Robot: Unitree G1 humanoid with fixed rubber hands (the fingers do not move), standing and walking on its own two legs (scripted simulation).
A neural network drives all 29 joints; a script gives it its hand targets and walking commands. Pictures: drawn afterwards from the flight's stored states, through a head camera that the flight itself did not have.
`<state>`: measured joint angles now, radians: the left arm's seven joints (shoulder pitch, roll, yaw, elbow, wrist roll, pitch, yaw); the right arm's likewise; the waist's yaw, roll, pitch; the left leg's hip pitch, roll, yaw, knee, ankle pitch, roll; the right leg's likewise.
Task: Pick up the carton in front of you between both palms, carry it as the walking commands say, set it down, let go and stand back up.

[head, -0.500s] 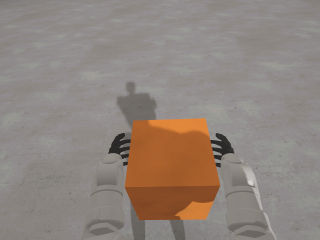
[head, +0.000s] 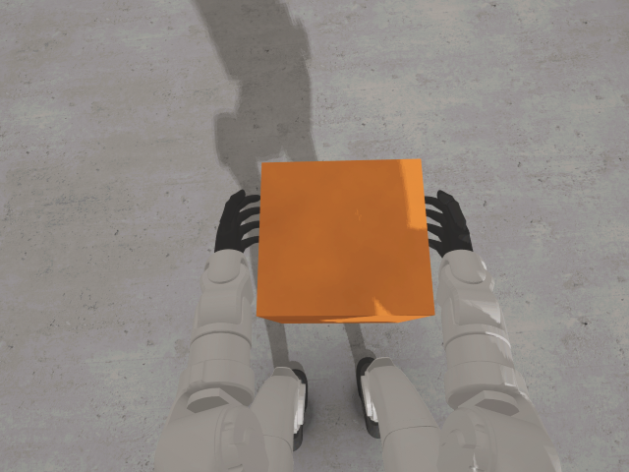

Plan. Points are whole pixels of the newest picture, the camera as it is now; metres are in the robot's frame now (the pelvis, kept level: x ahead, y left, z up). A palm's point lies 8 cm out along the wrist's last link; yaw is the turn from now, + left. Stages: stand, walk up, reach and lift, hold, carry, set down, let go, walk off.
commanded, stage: set down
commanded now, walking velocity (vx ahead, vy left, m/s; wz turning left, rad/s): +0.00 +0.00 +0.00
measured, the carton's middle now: (339, 254) +0.37 -0.02 -0.15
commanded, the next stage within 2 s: none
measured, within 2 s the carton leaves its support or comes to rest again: rests again in 1.92 s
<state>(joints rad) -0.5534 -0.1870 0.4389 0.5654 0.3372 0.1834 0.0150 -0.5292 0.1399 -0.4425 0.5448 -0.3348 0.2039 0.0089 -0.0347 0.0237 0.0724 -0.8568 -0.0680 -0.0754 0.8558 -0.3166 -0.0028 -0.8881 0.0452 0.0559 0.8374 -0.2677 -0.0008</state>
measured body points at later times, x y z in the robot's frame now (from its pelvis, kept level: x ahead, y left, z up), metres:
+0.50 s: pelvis -0.02 +0.00 -0.13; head +0.21 -0.02 +0.26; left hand +0.43 +0.11 -0.22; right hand +0.40 -0.20 -0.22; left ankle +0.05 +0.12 -0.69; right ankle +0.07 -0.12 -0.69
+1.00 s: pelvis -0.05 +0.00 -0.25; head +0.25 -0.03 +0.08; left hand +0.46 +0.08 -0.38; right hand +0.43 -0.22 -0.38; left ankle +0.05 +0.12 -0.69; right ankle +0.07 -0.12 -0.69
